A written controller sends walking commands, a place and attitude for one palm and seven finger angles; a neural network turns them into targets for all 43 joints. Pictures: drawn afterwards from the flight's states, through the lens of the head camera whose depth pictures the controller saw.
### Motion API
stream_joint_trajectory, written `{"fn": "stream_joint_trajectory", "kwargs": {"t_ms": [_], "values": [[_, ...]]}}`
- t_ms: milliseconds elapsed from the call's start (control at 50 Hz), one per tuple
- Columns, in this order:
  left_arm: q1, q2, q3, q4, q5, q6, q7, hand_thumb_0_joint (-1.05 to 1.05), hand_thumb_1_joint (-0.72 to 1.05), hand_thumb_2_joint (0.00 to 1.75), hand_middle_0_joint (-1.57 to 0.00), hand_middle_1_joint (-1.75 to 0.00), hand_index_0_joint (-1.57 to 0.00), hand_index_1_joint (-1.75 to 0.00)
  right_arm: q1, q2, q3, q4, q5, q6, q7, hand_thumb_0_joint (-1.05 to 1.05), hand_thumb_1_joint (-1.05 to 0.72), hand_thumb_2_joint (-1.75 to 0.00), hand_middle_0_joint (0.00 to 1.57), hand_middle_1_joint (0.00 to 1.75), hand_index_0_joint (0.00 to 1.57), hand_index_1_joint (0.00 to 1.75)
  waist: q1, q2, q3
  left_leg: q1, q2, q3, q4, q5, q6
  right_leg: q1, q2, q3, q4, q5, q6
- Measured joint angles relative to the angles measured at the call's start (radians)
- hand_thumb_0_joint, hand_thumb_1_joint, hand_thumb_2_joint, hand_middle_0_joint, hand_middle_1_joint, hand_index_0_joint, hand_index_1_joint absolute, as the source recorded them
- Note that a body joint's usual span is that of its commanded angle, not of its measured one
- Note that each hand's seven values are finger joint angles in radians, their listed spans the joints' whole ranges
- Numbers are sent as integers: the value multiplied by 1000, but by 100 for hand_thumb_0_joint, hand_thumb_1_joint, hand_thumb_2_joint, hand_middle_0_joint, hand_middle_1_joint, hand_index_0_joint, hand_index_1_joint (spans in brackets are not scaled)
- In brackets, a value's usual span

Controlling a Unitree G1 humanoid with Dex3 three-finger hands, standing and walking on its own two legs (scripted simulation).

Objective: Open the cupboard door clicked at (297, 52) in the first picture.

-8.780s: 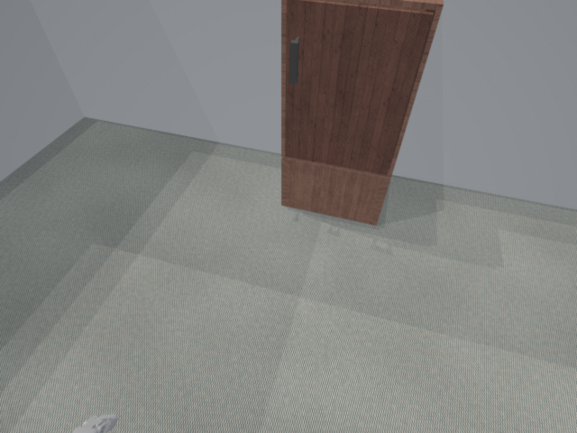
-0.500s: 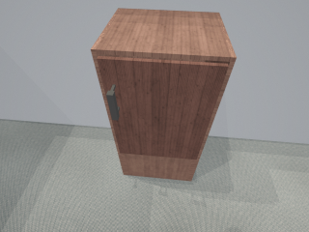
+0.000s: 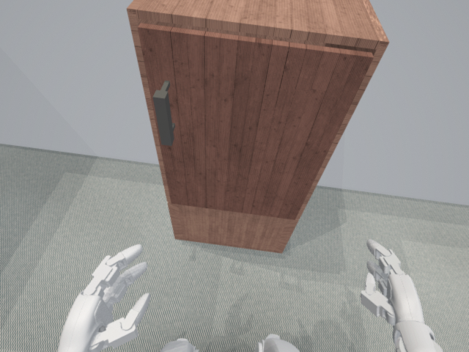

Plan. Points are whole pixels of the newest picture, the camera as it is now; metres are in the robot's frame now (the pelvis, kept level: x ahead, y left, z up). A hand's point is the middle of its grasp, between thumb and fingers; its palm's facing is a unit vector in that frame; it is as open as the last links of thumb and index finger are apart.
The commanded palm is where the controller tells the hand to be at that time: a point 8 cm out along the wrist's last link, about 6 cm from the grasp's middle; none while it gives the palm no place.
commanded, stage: raise the hand with hooked fingers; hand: left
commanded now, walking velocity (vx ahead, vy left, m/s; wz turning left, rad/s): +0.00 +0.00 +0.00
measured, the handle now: (167, 113) +0.57 +0.20 +0.05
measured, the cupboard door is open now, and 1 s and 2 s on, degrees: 0 0 0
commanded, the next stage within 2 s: move the hooked fingers beside the handle in 1.66 s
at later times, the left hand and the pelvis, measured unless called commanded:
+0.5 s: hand (78, 274) +0.21 +0.25 +0.04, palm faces +0.04 -1.00 -0.07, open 11.7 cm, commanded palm +0.19 +0.30 +0.04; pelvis +0.00 +0.03 +0.00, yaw +0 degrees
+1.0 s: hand (57, 240) +0.26 +0.30 +0.05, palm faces -0.02 -1.00 -0.06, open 13.8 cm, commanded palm +0.24 +0.35 +0.06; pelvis +0.00 +0.04 +0.01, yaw +1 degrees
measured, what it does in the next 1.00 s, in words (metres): stands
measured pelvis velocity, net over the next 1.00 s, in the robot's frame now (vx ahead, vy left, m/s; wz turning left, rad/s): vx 0.00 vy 0.04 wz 0.02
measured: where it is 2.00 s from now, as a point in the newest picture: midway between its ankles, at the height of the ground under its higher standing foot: outside the picture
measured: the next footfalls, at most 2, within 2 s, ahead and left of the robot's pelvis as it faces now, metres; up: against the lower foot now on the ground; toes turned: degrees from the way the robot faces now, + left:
none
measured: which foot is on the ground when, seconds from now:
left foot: down 0.00-1.00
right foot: down 0.00-1.00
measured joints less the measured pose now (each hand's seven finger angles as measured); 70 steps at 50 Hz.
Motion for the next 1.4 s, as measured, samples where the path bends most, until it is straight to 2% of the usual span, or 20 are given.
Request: {"fn": "stream_joint_trajectory", "kwargs": {"t_ms": [60, 120, 160, 200, 240, 300, 360, 400, 440, 500, 540, 580, 680, 840, 980, 1140, 1260, 1320, 1400], "values": [[61, 25, 33, -54, -19, 23, 23, 1, 52, 73, -23, -55, -24, -55, -11, 6, 7, -29, -2, 22, -12, 1, -91, -90, 20, 30, 20, 30, 30, 14, 10, -64, 4, -26, 75, -28, -1, -45, -2, -25, 49, -23, 0], [68, 48, 66, -137, -42, -2, 40, 1, 45, 70, -24, -59, -24, -60, -11, 23, 37, -20, -4, 25, -26, 1, -91, -90, 20, 30, 20, 30, 52, 42, 12, -124, 7, -57, 132, -46, 0, -81, -3, -55, 77, -33, 0], [29, 58, 71, -183, -62, -23, 20, 1, 40, 68, -24, -62, -24, -63, -10, 35, 68, -1, -4, 19, -33, 1, -91, -90, 20, 30, 20, 30, 59, 66, 15, -159, 7, -74, 163, -52, 3, -102, -3, -72, 89, -35, 2], [-38, 69, 63, -206, -70, -19, -17, 1, 35, 66, -24, -65, -24, -66, -5, 51, 99, 24, -1, 14, -37, 1, -91, -90, 20, 30, 20, 30, 57, 88, 16, -188, 7, -83, 184, -55, 6, -122, -4, -80, 98, -33, 5], [-111, 84, 54, -197, -72, 25, -62, 1, 31, 65, -24, -68, -24, -69, 5, 72, 126, 46, 7, 17, -40, 1, -91, -90, 20, 30, 20, 30, 45, 103, 16, -205, 8, -80, 191, -54, 10, -137, -4, -78, 100, -27, 8], [-182, 106, 56, -155, -77, 162, -108, 1, 24, 62, -24, -73, -25, -73, 37, 99, 148, 59, 22, 44, -42, 2, -90, -90, 20, 30, 21, 30, 12, 113, 17, -199, 8, -61, 169, -43, 18, -139, -3, -60, 81, -11, 16], [-176, 113, 83, -139, -96, 282, -93, 1, 17, 59, -25, -77, -26, -78, 88, 109, 145, 55, 28, 71, -49, 2, -90, -89, 20, 30, 21, 30, -17, 108, 17, -156, 6, -34, 114, -24, 27, -111, 0, -33, 38, 9, 26], [-139, 108, 108, -157, -107, 306, -50, 1, 12, 57, -26, -80, -26, -81, 126, 103, 131, 51, 28, 76, -53, 2, -90, -89, 20, 30, 21, 30, -27, 102, 12, -124, 5, -21, 75, -13, 30, -85, 1, -20, 5, 22, 32], [-103, 102, 129, -179, -108, 282, -1, 0, 8, 55, -26, -83, -26, -84, 157, 89, 113, 52, 24, 71, -56, 2, -90, -89, 20, 30, 21, 30, -29, 97, 7, -99, 1, -15, 47, -4, 33, -62, 0, -14, -20, 30, 36], [-86, 106, 151, -182, -92, 206, 40, 0, 1, 52, -27, -88, -27, -88, 182, 52, 93, 57, 18, 58, -57, 2, -90, -90, 20, 30, 21, 30, -25, 93, 0, -94, -6, -19, 36, 1, 39, -53, -6, -18, -32, 33, 41], [-101, 117, 155, -155, -85, 161, 35, 0, -4, 50, -27, -91, -27, -91, 182, 24, 88, 61, 17, 48, -57, 2, -90, -90, 20, 30, 20, 30, -23, 94, -2, -107, -11, -26, 48, -2, 42, -60, -12, -24, -25, 29, 44], [-133, 128, 152, -114, -84, 142, 4, 0, -9, 48, -27, -94, -27, -94, 171, 1, 87, 64, 21, 40, -60, 2, -90, -90, 20, 30, 20, 30, -21, 93, 3, -120, -13, -30, 63, -6, 44, -69, -15, -28, -14, 25, 45], [-205, 162, 141, -50, -90, 187, -77, 0, -20, 43, -28, -101, -28, -102, 134, -14, 92, 54, 30, 24, -73, 2, -90, -90, 20, 30, 20, 30, -25, 85, 19, -112, -10, -32, 64, -8, 46, -57, -12, -29, -21, 29, 48], [-272, 194, 213, -29, -133, 203, -71, -1, -38, 35, -30, -113, -30, -113, 124, 17, 120, 23, 25, 24, -63, 2, -90, -90, 20, 30, 20, 30, -21, 87, 7, -44, -8, -36, 3, 6, 44, 15, -5, -33, -87, 44, 50], [-373, 231, 241, 120, -121, 271, -144, -1, -47, 31, -30, -118, -30, -118, 122, 11, 145, 23, 26, 43, -63, 1, -90, -90, 20, 30, 21, 30, -10, 100, 18, -37, -11, -37, -13, 13, 46, 23, -6, -34, -103, 50, 51], [-468, 263, 297, 183, -141, 231, -194, -1, -49, 30, -30, -120, -30, -120, 143, 5, 144, 58, 21, 47, -72, 1, -90, -90, 20, 30, 21, 30, -13, 90, 33, -20, -4, -36, -31, 16, 41, 39, 2, -32, -122, 55, 48], [-521, 302, 327, 265, -156, 267, -237, -1, -50, 30, -30, -120, -30, -120, 163, -10, 134, 61, 27, 58, -68, 2, -90, -90, 20, 30, 21, 30, -27, 97, 28, -8, -3, -29, -56, 25, 40, 46, 5, -25, -143, 64, 47], [-506, 297, 321, 271, -158, 280, -251, -1, -50, 30, -30, -120, -30, -120, 176, -16, 127, 52, 26, 60, -61, 2, -90, -90, 20, 30, 21, 30, -32, 98, 20, -4, -3, -20, -72, 32, 41, 44, 7, -16, -153, 70, 48], [-491, 275, 319, 264, -156, 254, -241, -1, -50, 30, -30, -120, -30, -120, 182, -20, 120, 45, 21, 61, -55, 2, -90, -90, 20, 30, 21, 30, -34, 93, 23, -3, -2, -15, -75, 34, 40, 40, 8, -11, -151, 71, 46]]}}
